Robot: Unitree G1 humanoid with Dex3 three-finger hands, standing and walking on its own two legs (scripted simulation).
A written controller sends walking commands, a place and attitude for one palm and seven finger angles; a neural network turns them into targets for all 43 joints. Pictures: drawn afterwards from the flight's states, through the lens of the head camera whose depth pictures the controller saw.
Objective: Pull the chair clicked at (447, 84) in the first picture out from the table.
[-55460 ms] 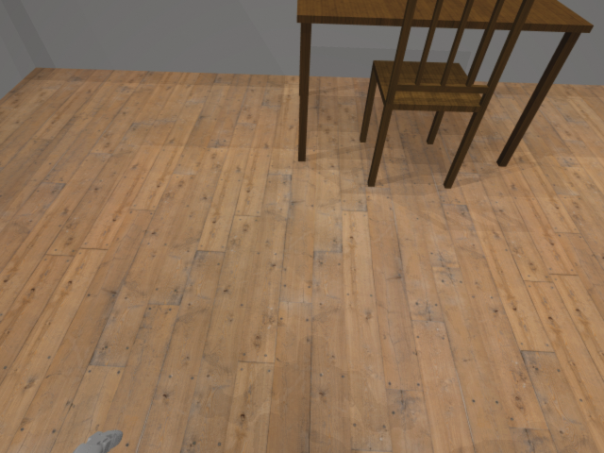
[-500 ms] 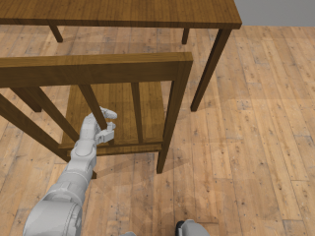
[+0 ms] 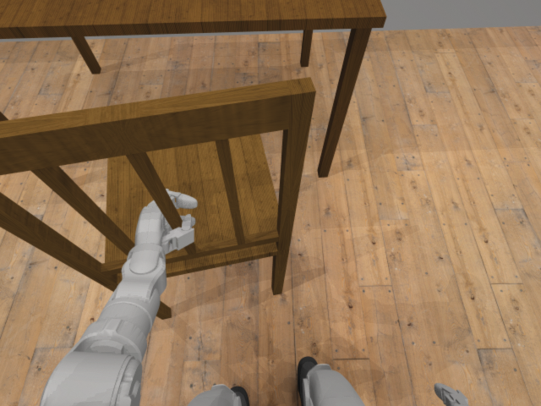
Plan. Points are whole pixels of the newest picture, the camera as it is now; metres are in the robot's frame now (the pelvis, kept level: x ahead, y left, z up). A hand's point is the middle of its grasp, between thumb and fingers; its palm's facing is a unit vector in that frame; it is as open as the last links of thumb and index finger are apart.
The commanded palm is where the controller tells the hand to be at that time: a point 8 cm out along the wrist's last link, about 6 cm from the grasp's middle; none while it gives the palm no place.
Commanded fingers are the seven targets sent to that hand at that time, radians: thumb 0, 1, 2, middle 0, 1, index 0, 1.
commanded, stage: step backward, pulling the chair out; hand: left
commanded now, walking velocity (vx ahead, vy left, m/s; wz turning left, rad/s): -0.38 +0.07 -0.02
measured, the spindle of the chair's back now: (170, 213) +0.41 +0.15 -0.03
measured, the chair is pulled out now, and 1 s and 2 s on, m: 0.33 0.43 0.48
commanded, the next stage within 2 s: none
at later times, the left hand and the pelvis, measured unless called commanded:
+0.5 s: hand (192, 285) +0.30 +0.11 -0.06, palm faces -0.01 -0.98 -0.20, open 5.0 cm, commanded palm +0.31 +0.16 -0.05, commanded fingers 0.00 0.90 0.90 -0.50 -1.45 -0.50 -1.45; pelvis -0.05 +0.00 -0.01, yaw +0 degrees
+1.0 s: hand (191, 286) +0.30 +0.12 -0.06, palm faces -0.05 -0.97 -0.22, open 5.1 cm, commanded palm +0.31 +0.17 -0.05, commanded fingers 0.00 0.90 0.90 -0.50 -1.45 -0.50 -1.45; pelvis -0.05 +0.00 -0.01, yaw +0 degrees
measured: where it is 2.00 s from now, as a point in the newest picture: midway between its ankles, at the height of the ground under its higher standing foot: outside the picture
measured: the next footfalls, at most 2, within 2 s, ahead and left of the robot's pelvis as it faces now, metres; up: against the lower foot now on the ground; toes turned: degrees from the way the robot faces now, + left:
none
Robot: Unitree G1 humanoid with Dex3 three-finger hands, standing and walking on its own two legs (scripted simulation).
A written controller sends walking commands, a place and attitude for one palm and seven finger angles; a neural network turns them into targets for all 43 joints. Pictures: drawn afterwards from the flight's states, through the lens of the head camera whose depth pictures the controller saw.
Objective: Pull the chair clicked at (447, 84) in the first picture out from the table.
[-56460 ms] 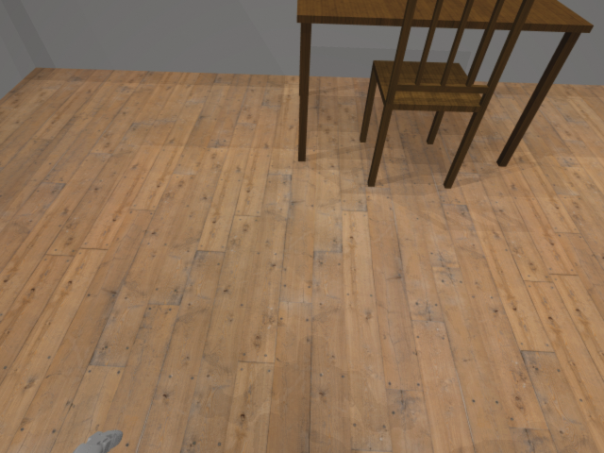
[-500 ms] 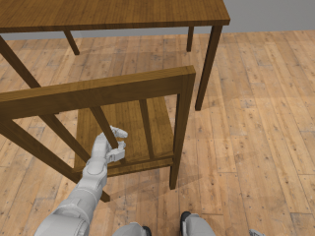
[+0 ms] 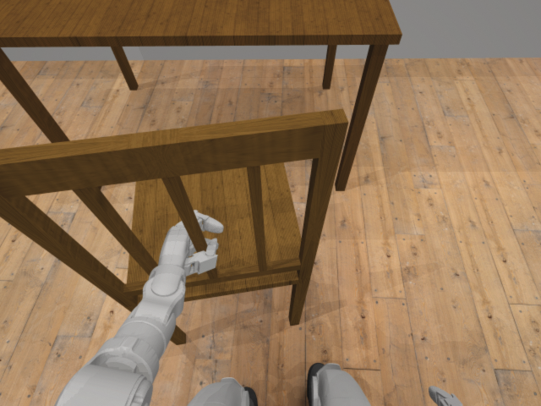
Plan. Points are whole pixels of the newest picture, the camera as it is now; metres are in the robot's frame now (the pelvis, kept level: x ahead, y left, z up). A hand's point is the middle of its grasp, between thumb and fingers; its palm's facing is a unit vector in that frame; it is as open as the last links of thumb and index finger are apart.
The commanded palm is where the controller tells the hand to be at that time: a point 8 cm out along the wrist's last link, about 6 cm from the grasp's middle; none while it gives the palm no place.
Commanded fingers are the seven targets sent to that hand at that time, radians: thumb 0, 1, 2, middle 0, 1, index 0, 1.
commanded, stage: step backward, pulling the chair out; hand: left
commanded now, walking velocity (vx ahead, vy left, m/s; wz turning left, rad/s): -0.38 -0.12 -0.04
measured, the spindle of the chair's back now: (196, 236) +0.37 +0.14 -0.02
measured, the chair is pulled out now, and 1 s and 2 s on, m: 0.43 0.48 0.70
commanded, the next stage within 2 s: stop walking, hand still on the chair in 1.70 s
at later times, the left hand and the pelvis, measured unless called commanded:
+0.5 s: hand (209, 258) +0.34 +0.11 -0.05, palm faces -0.07 -0.98 -0.19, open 5.1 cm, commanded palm +0.34 +0.17 -0.04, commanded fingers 0.00 0.90 0.90 -0.50 -1.45 -0.50 -1.45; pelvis -0.04 +0.01 +0.01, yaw +1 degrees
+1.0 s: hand (201, 286) +0.29 +0.12 -0.05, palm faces -0.09 -0.98 -0.20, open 5.1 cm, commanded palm +0.29 +0.17 -0.05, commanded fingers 0.00 0.90 0.90 -0.50 -1.45 -0.50 -1.45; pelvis -0.08 +0.02 +0.01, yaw -3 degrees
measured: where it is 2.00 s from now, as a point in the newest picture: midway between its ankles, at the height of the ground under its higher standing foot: outside the picture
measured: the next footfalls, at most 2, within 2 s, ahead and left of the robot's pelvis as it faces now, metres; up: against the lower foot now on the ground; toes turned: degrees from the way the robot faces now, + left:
right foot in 1.08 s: -0.04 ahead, -0.12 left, +0.00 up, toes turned -7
left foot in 1.38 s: -0.12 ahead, +0.16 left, +0.00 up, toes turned -5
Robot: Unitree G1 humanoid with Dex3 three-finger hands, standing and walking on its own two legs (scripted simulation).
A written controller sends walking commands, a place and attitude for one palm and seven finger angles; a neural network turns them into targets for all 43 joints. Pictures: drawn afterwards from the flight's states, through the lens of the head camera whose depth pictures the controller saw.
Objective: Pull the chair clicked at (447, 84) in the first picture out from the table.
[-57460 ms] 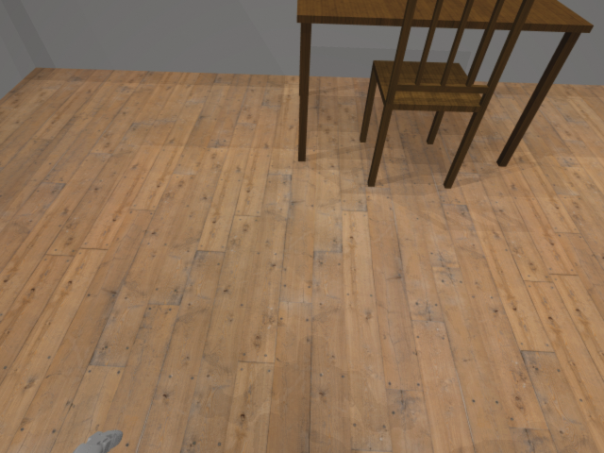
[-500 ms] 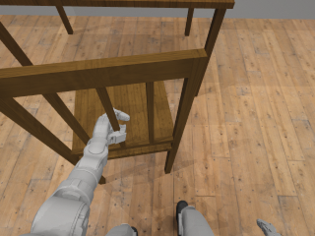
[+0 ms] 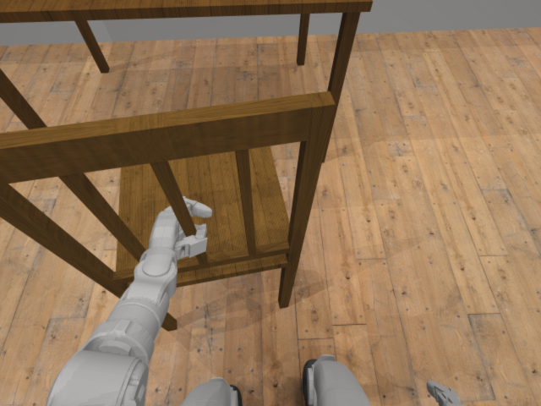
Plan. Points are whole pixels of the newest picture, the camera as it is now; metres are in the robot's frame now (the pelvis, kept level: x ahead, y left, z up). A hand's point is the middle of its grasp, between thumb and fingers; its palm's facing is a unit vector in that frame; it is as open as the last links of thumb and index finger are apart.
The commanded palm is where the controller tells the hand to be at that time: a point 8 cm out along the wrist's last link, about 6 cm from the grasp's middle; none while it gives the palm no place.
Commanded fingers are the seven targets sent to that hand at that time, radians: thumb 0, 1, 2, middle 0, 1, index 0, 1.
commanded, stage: step backward, pulling the chair out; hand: left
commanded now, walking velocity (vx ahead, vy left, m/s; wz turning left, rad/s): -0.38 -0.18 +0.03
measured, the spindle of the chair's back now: (186, 221) +0.39 +0.14 -0.03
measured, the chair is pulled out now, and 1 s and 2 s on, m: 0.48 0.70 0.78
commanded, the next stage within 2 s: stop walking, hand still on the chair in 0.70 s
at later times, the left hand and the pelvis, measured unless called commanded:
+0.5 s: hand (192, 290) +0.29 +0.12 -0.05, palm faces -0.06 -0.98 -0.19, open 5.1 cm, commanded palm +0.28 +0.17 -0.05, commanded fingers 0.00 0.90 0.90 -0.50 -1.45 -0.50 -1.45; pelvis -0.09 +0.01 +0.01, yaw -1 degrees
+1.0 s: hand (193, 382) +0.16 +0.11 -0.05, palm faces -0.02 -0.98 -0.20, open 5.1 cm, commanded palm +0.14 +0.16 -0.04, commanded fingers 0.00 0.90 0.90 -0.50 -1.45 -0.50 -1.45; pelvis -0.19 -0.01 +0.01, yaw -2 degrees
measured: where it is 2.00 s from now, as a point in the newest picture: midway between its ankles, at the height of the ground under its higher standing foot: outside the picture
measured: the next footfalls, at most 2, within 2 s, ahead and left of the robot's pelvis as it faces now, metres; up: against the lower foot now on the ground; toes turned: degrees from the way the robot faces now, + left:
right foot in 0.08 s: +0.05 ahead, -0.14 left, +0.00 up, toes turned -4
left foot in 0.38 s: -0.04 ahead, +0.13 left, +0.00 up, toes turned -1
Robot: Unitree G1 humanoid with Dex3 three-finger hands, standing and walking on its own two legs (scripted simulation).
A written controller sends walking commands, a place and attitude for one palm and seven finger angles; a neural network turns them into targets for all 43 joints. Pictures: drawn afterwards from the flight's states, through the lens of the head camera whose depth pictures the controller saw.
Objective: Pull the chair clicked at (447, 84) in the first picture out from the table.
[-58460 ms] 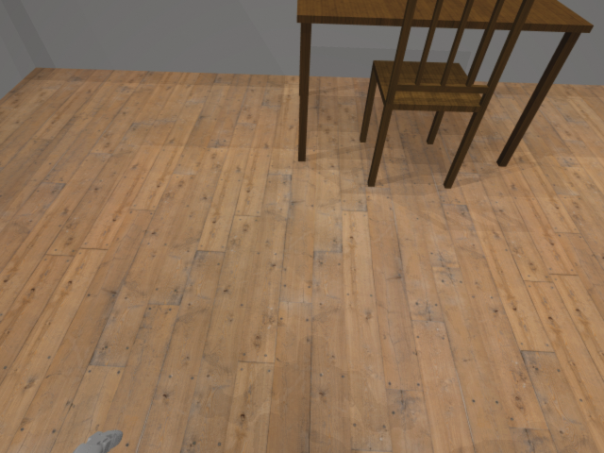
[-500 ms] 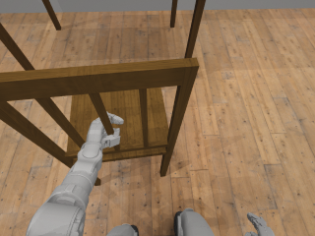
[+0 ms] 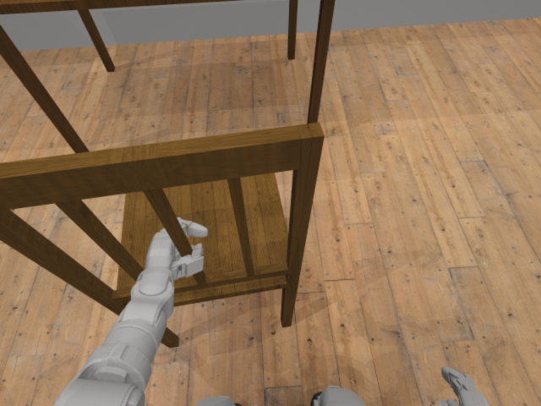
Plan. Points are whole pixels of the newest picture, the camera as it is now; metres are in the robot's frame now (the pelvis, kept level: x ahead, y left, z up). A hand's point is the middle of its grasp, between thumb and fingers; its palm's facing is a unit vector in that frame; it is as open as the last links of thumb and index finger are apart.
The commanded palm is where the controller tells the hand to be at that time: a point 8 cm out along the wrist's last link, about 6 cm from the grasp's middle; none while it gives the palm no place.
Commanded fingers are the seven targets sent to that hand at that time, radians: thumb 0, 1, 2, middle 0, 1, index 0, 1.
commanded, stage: stop walking, hand still on the chair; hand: left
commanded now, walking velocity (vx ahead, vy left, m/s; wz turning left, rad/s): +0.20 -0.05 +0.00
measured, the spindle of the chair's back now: (182, 244) +0.37 +0.15 -0.04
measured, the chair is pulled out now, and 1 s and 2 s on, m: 0.70 0.78 0.78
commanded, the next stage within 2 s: open the thumb and straighten the fingers in 0.70 s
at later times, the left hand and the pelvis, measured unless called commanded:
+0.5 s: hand (194, 306) +0.27 +0.13 -0.06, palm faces -0.02 -0.98 -0.20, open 5.1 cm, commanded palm +0.25 +0.18 -0.05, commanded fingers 0.00 0.90 0.90 -0.50 -1.45 -0.50 -1.45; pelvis +0.02 +0.00 +0.01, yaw -2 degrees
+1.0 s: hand (193, 302) +0.27 +0.13 -0.05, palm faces -0.02 -0.98 -0.17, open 6.6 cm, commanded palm +0.24 +0.18 -0.04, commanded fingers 0.00 -0.43 0.26 -0.47 -1.38 -0.47 -1.38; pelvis +0.02 -0.01 +0.00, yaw +0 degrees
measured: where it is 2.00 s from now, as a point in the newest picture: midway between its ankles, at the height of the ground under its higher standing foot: outside the picture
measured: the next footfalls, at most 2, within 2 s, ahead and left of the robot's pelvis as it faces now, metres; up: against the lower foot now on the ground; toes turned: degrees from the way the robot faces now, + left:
none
